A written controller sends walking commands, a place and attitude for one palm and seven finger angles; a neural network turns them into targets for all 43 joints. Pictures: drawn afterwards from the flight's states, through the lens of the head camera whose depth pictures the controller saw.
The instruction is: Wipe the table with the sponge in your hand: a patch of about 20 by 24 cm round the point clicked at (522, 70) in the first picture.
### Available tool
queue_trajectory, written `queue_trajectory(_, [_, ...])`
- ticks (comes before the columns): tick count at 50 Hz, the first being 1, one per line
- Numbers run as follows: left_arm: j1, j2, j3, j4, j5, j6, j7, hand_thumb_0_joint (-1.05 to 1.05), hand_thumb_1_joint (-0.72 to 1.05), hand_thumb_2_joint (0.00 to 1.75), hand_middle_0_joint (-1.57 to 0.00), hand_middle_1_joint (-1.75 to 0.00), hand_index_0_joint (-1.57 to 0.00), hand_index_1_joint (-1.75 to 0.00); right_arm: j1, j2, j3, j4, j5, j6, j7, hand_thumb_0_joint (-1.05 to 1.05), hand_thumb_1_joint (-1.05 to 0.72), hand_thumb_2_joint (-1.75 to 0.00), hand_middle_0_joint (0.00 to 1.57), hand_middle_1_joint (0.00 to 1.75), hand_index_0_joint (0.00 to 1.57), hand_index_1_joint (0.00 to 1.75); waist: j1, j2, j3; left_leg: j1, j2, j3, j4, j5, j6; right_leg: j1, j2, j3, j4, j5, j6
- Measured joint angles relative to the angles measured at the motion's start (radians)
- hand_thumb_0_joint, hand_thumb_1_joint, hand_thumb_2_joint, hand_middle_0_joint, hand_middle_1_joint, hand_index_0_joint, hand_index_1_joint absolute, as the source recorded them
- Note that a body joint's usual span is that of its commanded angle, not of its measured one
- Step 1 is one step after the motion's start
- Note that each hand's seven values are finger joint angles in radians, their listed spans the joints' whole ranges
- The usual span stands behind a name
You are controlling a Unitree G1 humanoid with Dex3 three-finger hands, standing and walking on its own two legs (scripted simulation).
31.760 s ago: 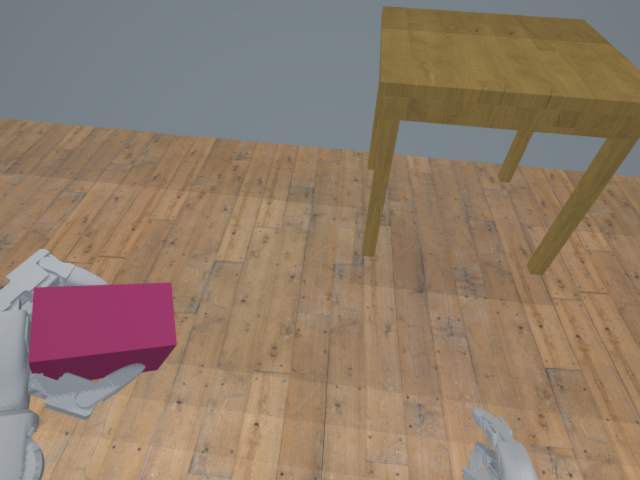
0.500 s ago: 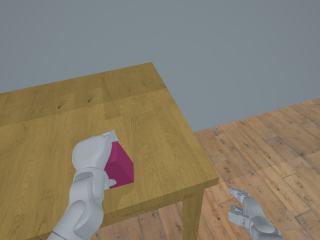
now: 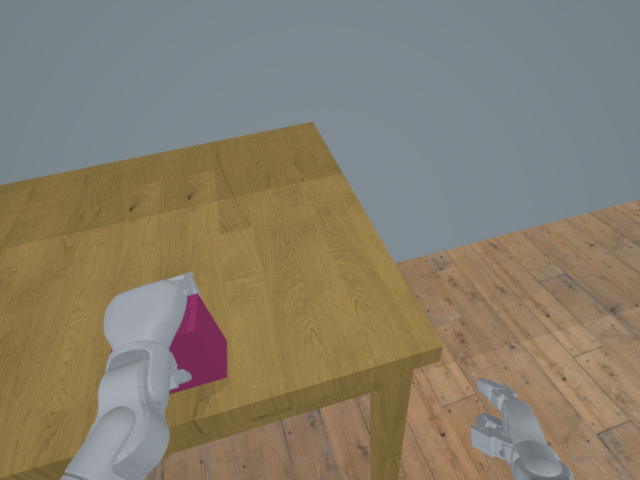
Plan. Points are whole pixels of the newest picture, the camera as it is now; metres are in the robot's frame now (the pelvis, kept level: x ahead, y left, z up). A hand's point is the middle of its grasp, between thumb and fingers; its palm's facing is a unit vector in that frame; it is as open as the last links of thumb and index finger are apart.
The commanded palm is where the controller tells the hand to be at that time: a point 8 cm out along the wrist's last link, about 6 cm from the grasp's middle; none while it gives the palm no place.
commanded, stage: wipe forward along the middle lane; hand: left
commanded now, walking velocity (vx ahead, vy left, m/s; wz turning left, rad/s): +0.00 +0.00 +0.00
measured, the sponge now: (180, 354) +0.25 +0.23 +0.04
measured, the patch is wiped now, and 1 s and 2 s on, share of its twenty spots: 0.90 0.90 0.90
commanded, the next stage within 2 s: slide back across to the first lane in 1.50 s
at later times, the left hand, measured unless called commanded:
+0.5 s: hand (169, 308) +0.30 +0.25 +0.07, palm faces -0.02 -0.06 -1.00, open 10.3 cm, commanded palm +0.28 +0.26 +0.11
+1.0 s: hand (172, 283) +0.35 +0.27 +0.07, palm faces -0.06 -0.02 -1.00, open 10.3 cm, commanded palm +0.33 +0.27 +0.11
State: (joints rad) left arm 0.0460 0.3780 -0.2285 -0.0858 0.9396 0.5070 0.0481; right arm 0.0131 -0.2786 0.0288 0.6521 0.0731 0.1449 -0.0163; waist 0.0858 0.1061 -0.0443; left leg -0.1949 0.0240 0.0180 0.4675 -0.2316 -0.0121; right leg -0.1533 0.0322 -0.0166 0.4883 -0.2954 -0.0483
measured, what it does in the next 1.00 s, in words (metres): stands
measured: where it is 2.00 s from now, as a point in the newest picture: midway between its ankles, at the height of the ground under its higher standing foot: outside the picture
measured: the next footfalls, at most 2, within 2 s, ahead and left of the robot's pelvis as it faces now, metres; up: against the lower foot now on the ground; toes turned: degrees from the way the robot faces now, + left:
none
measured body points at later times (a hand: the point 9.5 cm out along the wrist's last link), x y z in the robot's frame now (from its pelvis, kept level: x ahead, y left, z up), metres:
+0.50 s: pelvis -0.01 +0.00 +0.00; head -0.03 -0.04 +0.45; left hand +0.30 +0.25 +0.13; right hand +0.21 -0.22 -0.10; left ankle +0.01 +0.13 -0.74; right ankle -0.02 -0.09 -0.74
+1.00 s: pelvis -0.01 +0.00 +0.00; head -0.01 -0.03 +0.45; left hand +0.34 +0.27 +0.13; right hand +0.16 -0.23 -0.12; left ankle +0.01 +0.13 -0.74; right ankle -0.02 -0.09 -0.74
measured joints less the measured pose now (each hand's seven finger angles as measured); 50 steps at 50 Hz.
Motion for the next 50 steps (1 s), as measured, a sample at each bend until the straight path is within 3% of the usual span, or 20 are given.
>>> queue_trajectory(14, [-0.155,-0.009,0.022,0.207,0.024,-0.082,-0.007,-0.02,-0.54,1.06,-0.71,-1.33,-0.74,-1.3,0.016,0.018,0.009,0.033,-0.003,-0.03,-0.024,0.01,-0.91,-0.9,0.2,0.3,0.2,0.3,0.002,-0.003,-0.005,-0.024,-0.005,-0.013,-0.014,0.023,0.001,-0.02,-0.004,-0.012,-0.013,0.019,0.001])
queue_trajectory(35, [-0.381,0.014,0.063,0.506,0.035,-0.16,0.001,-0.01,-0.54,1.06,-0.71,-1.33,-0.74,-1.31,0.092,-0.009,-0.013,0.048,0.009,-0.014,-0.042,0.01,-0.91,-0.9,0.2,0.3,0.2,0.3,-0.033,-0.018,-0.026,-0.112,-0.005,-0.024,0.021,0.021,0.003,-0.099,-0.003,-0.023,0.01,0.02,0.002])
queue_trajectory(50, [-0.518,0.02,0.07,0.684,0.044,-0.215,0.027,0.0,-0.55,1.06,-0.72,-1.32,-0.75,-1.3,0.117,0.001,-0.017,0.064,0.014,-0.01,-0.048,0.01,-0.91,-0.9,0.2,0.3,0.2,0.3,-0.043,-0.023,-0.037,-0.162,-0.009,-0.031,0.039,0.021,0.006,-0.144,-0.007,-0.03,0.025,0.019,0.005])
